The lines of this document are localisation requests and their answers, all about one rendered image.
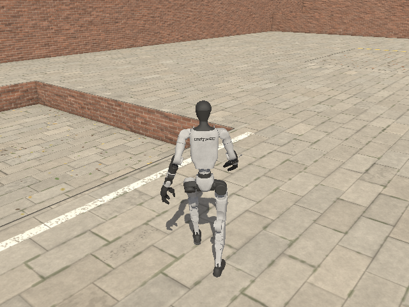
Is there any robot right hand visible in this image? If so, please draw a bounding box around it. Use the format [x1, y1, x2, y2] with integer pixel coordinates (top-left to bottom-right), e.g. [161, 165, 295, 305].
[223, 161, 238, 171]

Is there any robot left hand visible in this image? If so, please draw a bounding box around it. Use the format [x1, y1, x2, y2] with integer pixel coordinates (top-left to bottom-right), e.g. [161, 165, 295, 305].
[160, 185, 175, 204]

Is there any robot left forearm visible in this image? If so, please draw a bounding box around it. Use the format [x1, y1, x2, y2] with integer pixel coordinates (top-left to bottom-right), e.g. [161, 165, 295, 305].
[163, 155, 178, 187]

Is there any robot right upper arm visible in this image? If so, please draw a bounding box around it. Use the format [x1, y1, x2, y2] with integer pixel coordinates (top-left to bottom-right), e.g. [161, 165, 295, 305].
[217, 128, 236, 161]

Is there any robot right forearm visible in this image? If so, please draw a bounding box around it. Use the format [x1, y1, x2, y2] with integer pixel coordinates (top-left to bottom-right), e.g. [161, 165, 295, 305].
[231, 151, 238, 165]

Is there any robot left upper arm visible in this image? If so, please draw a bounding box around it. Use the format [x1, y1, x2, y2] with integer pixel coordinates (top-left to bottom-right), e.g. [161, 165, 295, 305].
[173, 129, 190, 165]

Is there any robot left thigh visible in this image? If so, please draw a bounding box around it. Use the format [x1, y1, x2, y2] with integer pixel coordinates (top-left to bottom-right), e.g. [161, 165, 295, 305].
[183, 177, 199, 207]

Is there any left robot shin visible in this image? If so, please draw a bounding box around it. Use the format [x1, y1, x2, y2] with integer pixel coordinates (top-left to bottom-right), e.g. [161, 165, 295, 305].
[188, 197, 199, 235]

